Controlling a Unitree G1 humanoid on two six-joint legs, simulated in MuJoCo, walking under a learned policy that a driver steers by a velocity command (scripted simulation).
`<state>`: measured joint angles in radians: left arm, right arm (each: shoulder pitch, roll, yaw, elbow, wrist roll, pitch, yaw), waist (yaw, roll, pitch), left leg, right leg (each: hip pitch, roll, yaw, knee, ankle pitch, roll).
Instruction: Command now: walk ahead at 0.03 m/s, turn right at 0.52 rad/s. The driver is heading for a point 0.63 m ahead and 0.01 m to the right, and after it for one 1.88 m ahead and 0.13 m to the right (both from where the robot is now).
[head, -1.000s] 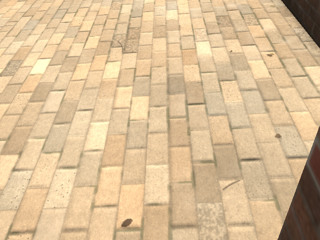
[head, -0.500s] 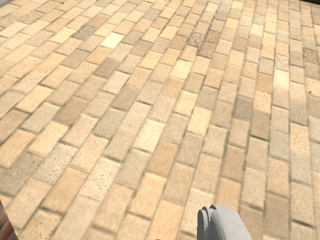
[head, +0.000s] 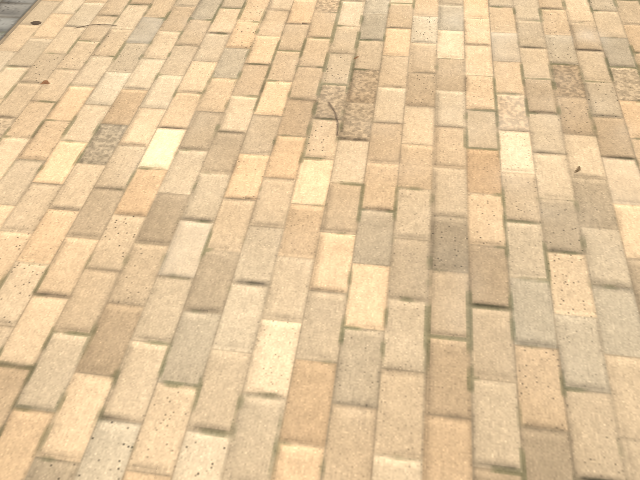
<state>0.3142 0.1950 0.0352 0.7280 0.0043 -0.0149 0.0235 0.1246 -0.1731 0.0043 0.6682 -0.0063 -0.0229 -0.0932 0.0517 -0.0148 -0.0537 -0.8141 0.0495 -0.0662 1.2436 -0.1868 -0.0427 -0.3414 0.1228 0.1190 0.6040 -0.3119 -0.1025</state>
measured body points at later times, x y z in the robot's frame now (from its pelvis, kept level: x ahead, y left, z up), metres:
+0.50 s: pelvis +0.21 +0.07 +0.01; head +0.23 +0.10 +0.46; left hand +0.47 +0.25 -0.08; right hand +0.17 -0.21 -0.08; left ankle +0.17 +0.18 -0.73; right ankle +0.20 -0.09 -0.63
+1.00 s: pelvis +0.47 -0.04 +0.01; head +0.51 -0.05 +0.46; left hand +0.60 +0.22 -0.10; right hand +0.59 -0.33 -0.08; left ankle +0.57 +0.10 -0.64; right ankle +0.44 -0.13 -0.73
